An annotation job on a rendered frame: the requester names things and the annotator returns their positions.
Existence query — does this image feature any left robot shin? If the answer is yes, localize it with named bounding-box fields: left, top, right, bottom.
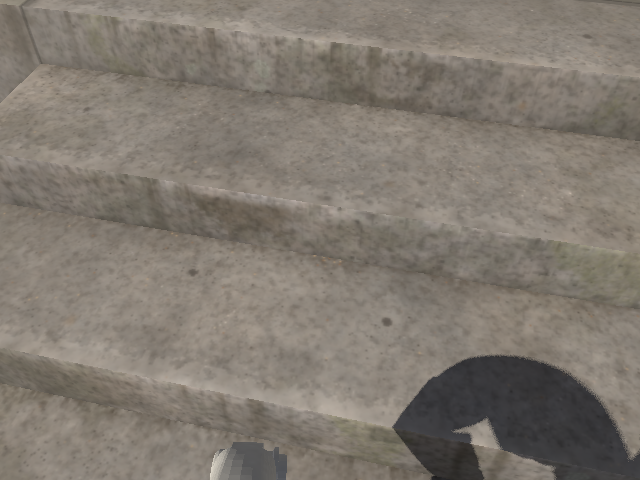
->
left=210, top=449, right=225, bottom=477

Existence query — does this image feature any robot left thigh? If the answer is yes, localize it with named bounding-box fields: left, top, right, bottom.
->
left=210, top=442, right=287, bottom=480

